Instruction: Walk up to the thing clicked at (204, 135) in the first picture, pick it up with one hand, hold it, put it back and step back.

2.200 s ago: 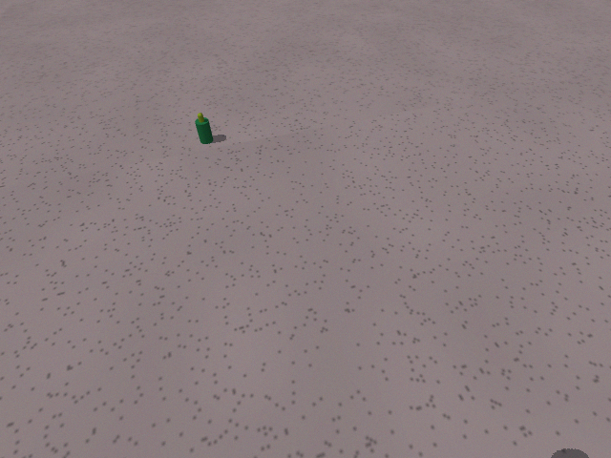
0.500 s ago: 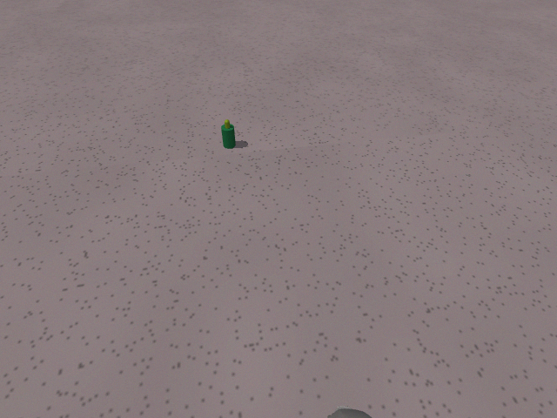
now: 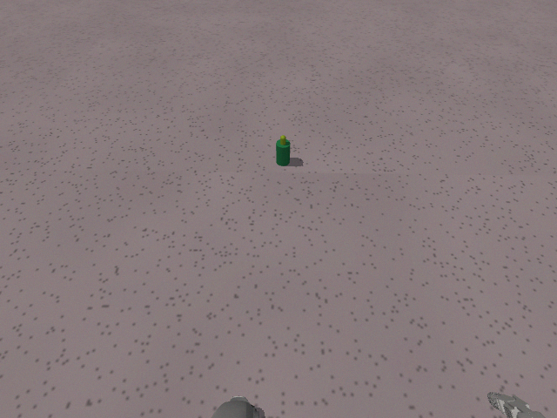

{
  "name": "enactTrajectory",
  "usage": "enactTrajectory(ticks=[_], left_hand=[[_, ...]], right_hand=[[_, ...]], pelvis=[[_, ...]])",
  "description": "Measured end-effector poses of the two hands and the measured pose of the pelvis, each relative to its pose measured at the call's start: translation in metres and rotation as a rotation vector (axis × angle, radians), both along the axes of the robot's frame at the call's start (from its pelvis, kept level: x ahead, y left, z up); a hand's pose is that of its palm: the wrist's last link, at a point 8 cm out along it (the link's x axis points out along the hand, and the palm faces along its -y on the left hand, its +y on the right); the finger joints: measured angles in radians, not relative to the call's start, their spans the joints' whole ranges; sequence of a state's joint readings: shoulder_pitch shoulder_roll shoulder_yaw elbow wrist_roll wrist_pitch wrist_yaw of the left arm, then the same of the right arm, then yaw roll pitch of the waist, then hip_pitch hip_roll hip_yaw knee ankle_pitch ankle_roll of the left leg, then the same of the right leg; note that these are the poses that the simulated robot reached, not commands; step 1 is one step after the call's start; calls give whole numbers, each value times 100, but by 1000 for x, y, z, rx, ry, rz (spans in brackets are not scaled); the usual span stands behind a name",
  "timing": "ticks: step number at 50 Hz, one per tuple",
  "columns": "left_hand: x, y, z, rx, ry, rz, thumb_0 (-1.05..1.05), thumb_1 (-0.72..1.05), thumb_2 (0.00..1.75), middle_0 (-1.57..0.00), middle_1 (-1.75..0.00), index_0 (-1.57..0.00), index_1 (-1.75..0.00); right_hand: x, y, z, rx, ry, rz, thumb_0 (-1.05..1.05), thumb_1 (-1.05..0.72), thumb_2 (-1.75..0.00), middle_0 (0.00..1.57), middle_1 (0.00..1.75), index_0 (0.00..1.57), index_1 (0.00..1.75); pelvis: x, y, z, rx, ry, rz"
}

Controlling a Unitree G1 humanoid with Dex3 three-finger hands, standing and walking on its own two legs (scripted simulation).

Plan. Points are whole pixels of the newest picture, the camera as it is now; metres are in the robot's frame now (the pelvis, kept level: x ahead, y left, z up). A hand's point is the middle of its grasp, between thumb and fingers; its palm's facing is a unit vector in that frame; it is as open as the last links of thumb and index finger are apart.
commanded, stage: walk up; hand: left
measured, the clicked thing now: (283, 149) +1.48 +0.12 -0.68
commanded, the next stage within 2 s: none
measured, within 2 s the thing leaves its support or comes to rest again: neither
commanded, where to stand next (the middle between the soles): +1.14 -0.05 m, yaw +0 degrees
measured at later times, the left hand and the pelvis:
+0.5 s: hand (178, 272) +0.40 +0.26 -0.13, palm faces -0.10 -0.92 -0.37, open 7.4 cm; pelvis +0.28 -0.01 -0.01, yaw -1 degrees
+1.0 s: hand (197, 231) +0.52 +0.25 -0.15, palm faces +0.01 -0.94 -0.35, open 7.4 cm; pelvis +0.52 -0.03 -0.01, yaw +1 degrees
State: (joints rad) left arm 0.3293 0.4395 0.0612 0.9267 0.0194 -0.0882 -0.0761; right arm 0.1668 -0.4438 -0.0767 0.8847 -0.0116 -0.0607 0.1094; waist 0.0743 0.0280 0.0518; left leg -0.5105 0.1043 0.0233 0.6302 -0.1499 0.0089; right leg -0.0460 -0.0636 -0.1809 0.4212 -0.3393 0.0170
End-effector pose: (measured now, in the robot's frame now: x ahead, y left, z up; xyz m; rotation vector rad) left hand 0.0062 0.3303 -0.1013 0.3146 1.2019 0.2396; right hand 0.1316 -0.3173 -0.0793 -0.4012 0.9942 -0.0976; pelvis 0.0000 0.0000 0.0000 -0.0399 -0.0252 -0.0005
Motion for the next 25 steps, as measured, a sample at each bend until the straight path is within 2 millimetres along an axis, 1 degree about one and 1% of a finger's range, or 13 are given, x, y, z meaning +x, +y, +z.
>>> enactTrajectory(ticks=[3, 4, 6, 8, 11, 15, 18, 21, 23, 25], left_hand=[[27, 17, -19, -7, 31, 20, 1, 90, 89, -20, -30, -20, -30], [39, 21, -26, -6, 44, 22, 1, 90, 89, -20, -30, -20, -30], [66, 24, -31, -12, 59, 21, 1, 90, 89, -20, -30, -20, -30], [99, 23, -28, -22, 49, -3, 1, 90, 89, -20, -30, -20, -30], [149, 20, -21, -40, 6, -34, 1, 90, 89, -20, -30, -20, -30], [213, 13, -9, -51, -28, -79, 1, 90, 89, -20, -30, -20, -30], [261, 5, -1, -47, -40, -117, 1, 90, 89, -20, -30, -20, -30], [313, -6, 5, -32, -62, -147, 1, 90, 89, -20, -30, -20, -30], [349, -15, 8, -16, -82, -159, 1, 90, 89, -20, -30, -20, -30], [386, -26, 9, 4, -112, -170, 1, 90, 89, -20, -30, -20, -30]], right_hand=[[51, 8, 0, -39, -29, 18, 0, -91, -90, 20, 30, 20, 30], [65, 11, -1, -54, -44, 18, 0, -91, -90, 20, 30, 20, 30], [83, 17, 0, -59, -66, -2, 0, -91, -90, 20, 30, 20, 30], [91, 22, 4, -51, -58, -33, 0, -91, -90, 20, 30, 20, 30], [97, 27, 8, -42, -18, -64, 0, -91, -90, 20, 30, 20, 30], [102, 24, 6, -29, 48, -98, 0, -90, -90, 20, 30, 20, 30], [108, 16, -1, -16, 97, -133, 0, -90, -90, 20, 30, 20, 30], [119, 3, -13, -3, 144, -168, 0, -90, -90, 20, 30, 20, 30], [129, -8, -24, 5, 171, -189, 0, -90, -90, 20, 30, 20, 30], [145, -21, -37, 10, 195, -204, 0, -90, -90, 20, 30, 20, 30]], pelvis=[[42, 14, -13, 1, 3, 7], [54, 18, -18, 15, 0, 8], [74, 25, -18, 18, -3, 17], [94, 26, -12, 27, -5, 16], [125, 26, -2, 42, -6, 7], [165, 23, 5, 52, -6, 0], [195, 17, 7, 60, -5, -4], [228, 7, 3, 72, -4, -11], [252, -2, -2, 81, -2, -13], [279, -13, -10, 87, 1, -9]])
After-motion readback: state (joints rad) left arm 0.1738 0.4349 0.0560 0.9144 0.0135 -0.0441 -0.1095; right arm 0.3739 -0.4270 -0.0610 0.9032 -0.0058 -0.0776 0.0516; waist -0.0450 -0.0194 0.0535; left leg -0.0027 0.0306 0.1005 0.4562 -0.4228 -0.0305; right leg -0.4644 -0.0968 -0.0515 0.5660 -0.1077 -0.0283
